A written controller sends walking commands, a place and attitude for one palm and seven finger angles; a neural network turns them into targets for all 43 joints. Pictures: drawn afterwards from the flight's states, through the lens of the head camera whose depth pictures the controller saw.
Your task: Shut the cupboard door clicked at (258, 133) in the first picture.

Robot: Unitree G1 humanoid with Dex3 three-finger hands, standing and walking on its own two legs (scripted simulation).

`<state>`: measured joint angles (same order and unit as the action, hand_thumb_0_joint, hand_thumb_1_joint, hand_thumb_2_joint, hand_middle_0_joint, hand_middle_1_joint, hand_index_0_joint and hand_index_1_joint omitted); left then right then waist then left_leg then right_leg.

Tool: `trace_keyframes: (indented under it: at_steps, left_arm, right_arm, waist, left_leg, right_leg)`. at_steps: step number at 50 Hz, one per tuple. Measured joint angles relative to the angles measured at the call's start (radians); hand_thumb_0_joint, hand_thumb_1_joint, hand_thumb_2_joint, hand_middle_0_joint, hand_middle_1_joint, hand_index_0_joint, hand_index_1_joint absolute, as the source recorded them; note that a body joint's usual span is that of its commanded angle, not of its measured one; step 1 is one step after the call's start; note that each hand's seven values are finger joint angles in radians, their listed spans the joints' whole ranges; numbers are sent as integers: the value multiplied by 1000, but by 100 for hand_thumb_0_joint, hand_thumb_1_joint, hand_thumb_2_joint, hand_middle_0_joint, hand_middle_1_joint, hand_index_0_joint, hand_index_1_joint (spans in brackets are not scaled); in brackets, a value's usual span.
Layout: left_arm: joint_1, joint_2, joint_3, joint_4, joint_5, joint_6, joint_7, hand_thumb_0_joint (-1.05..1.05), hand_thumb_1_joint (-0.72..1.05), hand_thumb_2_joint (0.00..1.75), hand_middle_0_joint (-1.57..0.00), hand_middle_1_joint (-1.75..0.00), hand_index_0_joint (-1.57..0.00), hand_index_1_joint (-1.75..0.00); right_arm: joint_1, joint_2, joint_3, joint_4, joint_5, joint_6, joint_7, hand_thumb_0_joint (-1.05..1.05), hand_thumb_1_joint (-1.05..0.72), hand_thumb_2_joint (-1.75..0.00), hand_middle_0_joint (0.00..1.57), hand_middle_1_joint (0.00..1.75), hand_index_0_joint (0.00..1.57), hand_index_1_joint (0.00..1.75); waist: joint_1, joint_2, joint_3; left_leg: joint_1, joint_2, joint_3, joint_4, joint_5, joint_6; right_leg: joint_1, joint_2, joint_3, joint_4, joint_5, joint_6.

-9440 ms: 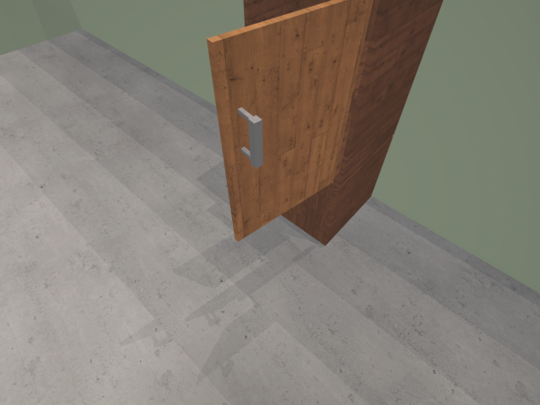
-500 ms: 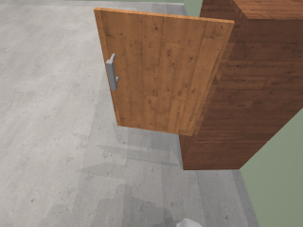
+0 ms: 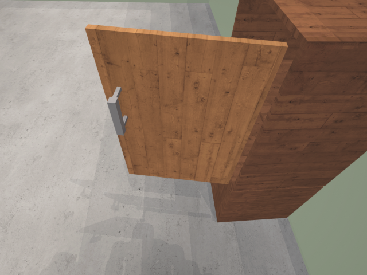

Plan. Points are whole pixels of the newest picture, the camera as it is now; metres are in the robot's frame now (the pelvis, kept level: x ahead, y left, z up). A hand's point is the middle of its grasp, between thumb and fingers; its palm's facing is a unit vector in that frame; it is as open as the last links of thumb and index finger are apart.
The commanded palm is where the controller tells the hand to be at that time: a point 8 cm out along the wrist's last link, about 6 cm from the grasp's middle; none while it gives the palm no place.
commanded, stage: come to a stop and stand still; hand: left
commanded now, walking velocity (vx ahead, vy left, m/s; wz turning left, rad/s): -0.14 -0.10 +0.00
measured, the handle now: (119, 111) +0.48 +0.20 +0.05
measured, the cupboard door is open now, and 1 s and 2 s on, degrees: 80 80 80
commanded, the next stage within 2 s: look again from close up in 1.54 s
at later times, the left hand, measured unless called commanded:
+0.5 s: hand out of the picture +0.01 +0.18 -0.16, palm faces +0.03 -0.97 -0.25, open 7.4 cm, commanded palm none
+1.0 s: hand out of the picture -0.17 +0.21 -0.18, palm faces +0.05 -0.98 -0.21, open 7.4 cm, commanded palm none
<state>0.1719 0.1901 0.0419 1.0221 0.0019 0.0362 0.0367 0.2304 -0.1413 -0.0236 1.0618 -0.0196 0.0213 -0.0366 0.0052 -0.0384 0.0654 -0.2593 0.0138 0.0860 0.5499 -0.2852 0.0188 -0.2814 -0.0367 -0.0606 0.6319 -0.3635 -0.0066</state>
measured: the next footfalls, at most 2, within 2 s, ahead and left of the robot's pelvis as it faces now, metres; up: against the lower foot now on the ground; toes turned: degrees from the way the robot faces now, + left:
right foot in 0.92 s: -0.08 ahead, -0.09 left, +0.00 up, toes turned +1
left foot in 1.14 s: -0.10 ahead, +0.13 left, +0.00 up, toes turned +1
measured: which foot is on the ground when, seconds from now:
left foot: down 0.00-0.96, up 0.98-1.00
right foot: down 0.00-0.78, up 0.80-0.90, down 0.92-1.00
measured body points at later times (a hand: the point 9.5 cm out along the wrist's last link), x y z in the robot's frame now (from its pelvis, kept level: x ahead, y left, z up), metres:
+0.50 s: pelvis -0.05 -0.01 +0.00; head -0.06 -0.01 +0.45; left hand +0.01 +0.23 -0.14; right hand +0.04 -0.27 -0.13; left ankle -0.02 +0.09 -0.73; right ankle -0.04 -0.11 -0.73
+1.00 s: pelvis -0.14 +0.03 +0.00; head -0.16 +0.04 +0.45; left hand -0.17 +0.26 -0.16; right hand -0.14 -0.21 -0.15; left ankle -0.04 +0.10 -0.72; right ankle -0.13 -0.09 -0.73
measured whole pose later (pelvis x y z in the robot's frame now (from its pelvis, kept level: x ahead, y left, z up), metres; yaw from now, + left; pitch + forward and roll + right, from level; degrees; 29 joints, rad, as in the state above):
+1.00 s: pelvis -0.14 +0.03 +0.00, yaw +0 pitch -3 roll -1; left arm 0.42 0.18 0.01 0.99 0.02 0.04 0.04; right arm 0.33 -0.18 -0.03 1.03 -0.02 0.07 -0.01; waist 0.00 0.00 0.00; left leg -0.43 -0.05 0.03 0.67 -0.28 0.04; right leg -0.23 0.01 -0.03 0.55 -0.29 -0.03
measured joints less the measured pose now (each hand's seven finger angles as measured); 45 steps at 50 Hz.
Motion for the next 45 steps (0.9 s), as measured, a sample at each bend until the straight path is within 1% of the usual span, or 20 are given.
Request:
trace_keyframes:
  at_steps: [2, 4, 6, 8, 9, 10, 12, 13, 14, 15, 17, 19, 21, 23, 29, 36, 39, 42, 44, 45]
  left_arm:
    - [1, 8, 5, -5, 0, 13, -1, 0, 91, 89, -20, -30, -20, -30]
    - [-1, 13, 10, -9, 1, 18, -1, 0, 91, 89, -20, -29, -20, -30]
    - [1, 15, 12, -16, 1, 17, -3, 0, 91, 89, -20, -29, -20, -30]
    - [13, 19, 11, -27, 3, 10, -5, 0, 91, 89, -20, -29, -20, -30]
    - [22, 21, 12, -30, 7, 3, -4, 0, 91, 89, -20, -29, -20, -30]
    - [29, 18, 11, -29, 11, -2, -2, 0, 91, 89, -20, -29, -20, -30]
    - [41, 14, 2, -22, 16, -7, -3, 0, 91, 89, -20, -29, -20, -30]
    - [52, 9, -2, -24, 22, -10, 6, 0, 91, 89, -20, -29, -20, -30]
    - [67, 2, -5, -34, 23, -15, 18, 0, 90, 89, -20, -29, -20, -30]
    - [82, -3, -12, -45, 21, -21, 25, 0, 90, 89, -20, -29, -20, -30]
    - [107, -9, -24, -61, 10, -30, 29, 0, 90, 89, -20, -29, -20, -30]
    - [114, -5, -28, -68, 7, -28, 27, 0, 90, 89, -20, -30, -20, -30]
    - [113, 3, -26, -81, 10, -26, 25, 0, 90, 89, -20, -30, -20, -30]
    - [98, 6, -31, -85, 12, -32, 21, 0, 90, 89, -20, -30, -20, -30]
    - [80, 22, -54, -99, 12, -31, 2, 0, 90, 89, -20, -30, -21, -30]
    - [97, 37, -42, -110, 14, -7, -4, 0, 90, 89, -20, -30, -21, -30]
    - [108, 39, -33, -104, 10, 0, -7, 0, 90, 89, -20, -30, -20, -30]
    - [126, 35, -25, -97, 12, 6, -8, 0, 90, 89, -20, -30, -20, -30]
    - [152, 28, -21, -86, 14, 8, -8, 0, 90, 89, -20, -29, -20, -30]
    - [168, 23, -19, -79, 15, 8, -9, 0, 90, 89, -20, -29, -20, -30]
  right_arm:
    - [-17, -4, -2, -16, -4, 0, -4, 1, -92, -90, 20, 30, 20, 30]
    - [-36, -12, -5, -32, -8, -2, -7, 1, -92, -90, 20, 30, 20, 30]
    - [-54, -21, -9, -46, -8, -2, -6, 1, -92, -90, 20, 30, 20, 30]
    - [-65, -33, -13, -56, -3, 1, -4, 1, -91, -90, 20, 30, 20, 30]
    - [-70, -38, -16, -59, 1, 5, -3, 1, -91, -90, 20, 30, 20, 30]
    - [-78, -46, -21, -60, 5, 11, -1, 1, -91, -90, 20, 30, 20, 30]
    - [-85, -58, -29, -62, 11, 24, 2, 0, -91, -90, 20, 30, 20, 30]
    - [-87, -63, -30, -67, 11, 28, 5, 1, -91, -90, 20, 30, 20, 30]
    - [-90, -69, -30, -81, 12, 26, 8, 1, -91, -90, 20, 30, 20, 30]
    - [-93, -74, -30, -96, 12, 17, 10, 1, -91, -90, 20, 30, 20, 30]
    - [-85, -84, -29, -128, 14, -4, 14, 1, -91, -90, 20, 30, 20, 30]
    - [-64, -84, -26, -142, 13, -15, 14, 1, -91, -90, 20, 30, 20, 30]
    - [-46, -80, -16, -145, 9, -12, 16, 1, -91, -90, 20, 30, 20, 30]
    - [-50, -80, -10, -142, 8, -7, 16, 1, -91, -90, 20, 30, 20, 30]
    - [-33, -73, 10, -131, 0, -6, 30, 1, -91, -90, 20, 30, 20, 30]
    - [58, -63, 15, -102, -14, 5, 40, 1, -91, -90, 20, 30, 20, 30]
    - [96, -60, 14, -84, -15, 7, 36, 1, -91, -90, 20, 30, 20, 30]
    - [119, -58, 12, -58, -9, 18, 32, 1, -91, -90, 20, 30, 20, 30]
    - [126, -55, 11, -38, -9, 30, 31, 1, -91, -90, 20, 30, 20, 30]
    - [127, -53, 10, -31, -9, 34, 31, 1, -91, -90, 20, 30, 20, 30]
  waist:
    - [2, 0, 2]
    - [1, 11, 11]
    - [0, 27, 20]
    - [4, 36, 20]
    - [7, 40, 16]
    - [7, 51, 16]
    - [0, 61, 11]
    - [4, 60, 7]
    - [6, 59, 8]
    - [5, 56, 10]
    - [-11, 64, 11]
    - [-18, 59, -4]
    - [-7, 40, -27]
    - [0, 39, -26]
    - [-12, 37, -41]
    - [-27, 24, -64]
    - [-32, 21, -52]
    - [-30, 23, -41]
    - [-21, 23, -47]
    - [-15, 22, -54]
  left_leg:
    - [-2, -3, 1, -6, 3, 4]
    - [-8, -1, -6, -14, 14, 4]
    - [-17, 4, -13, -18, 24, -2]
    - [-31, 7, -16, -7, 25, -12]
    - [-42, 11, -15, 9, 19, -18]
    - [-52, 17, -22, 34, -4, -22]
    - [-79, 4, -51, 130, -124, -30]
    - [-82, 0, -50, 158, -160, -34]
    - [-72, -7, -43, 143, -148, -35]
    - [-51, -16, -33, 96, -86, -27]
    - [2, -20, -24, 2, 94, -2]
    - [27, -22, -32, -10, 58, 8]
    - [27, -27, -31, 6, 12, 6]
    - [21, -16, -30, 18, 12, 0]
    - [10, -12, -36, -17, 74, 8]
    - [-58, -23, -47, -15, 34, 23]
    - [-77, -29, -43, -27, 82, 38]
    - [-94, -35, -34, -32, 159, 58]
    - [-106, -44, -27, -24, 173, 64]
    - [-113, -49, -23, -21, 171, 65]
  right_leg:
    - [-14, 10, 20, 73, -84, 1]
    - [-17, 24, 31, 115, -127, -1]
    - [-1, 33, 30, 86, -100, -2]
    - [42, 33, 31, -25, 33, -3]
    - [59, 37, 34, -66, 36, -8]
    - [61, 47, 32, -72, 25, -17]
    - [64, 51, 23, -80, 19, -32]
    - [64, 52, 28, -88, 25, -36]
    - [60, 51, 39, -86, 37, -36]
    - [48, 49, 49, -66, 50, -35]
    - [29, 53, 47, -4, 69, -29]
    - [40, 50, 38, 16, 61, -20]
    - [76, 48, 42, -37, 23, -21]
    - [81, 57, 43, -55, 33, -28]
    - [77, 62, 35, -103, 112, -25]
    - [17, 56, 32, -111, 62, -18]
    - [-16, 53, 39, -85, 34, -10]
    - [-52, 51, 44, 28, -17, -9]
    - [-30, 49, 41, 68, -36, -15]
    - [-4, 48, 37, 54, -45, -19]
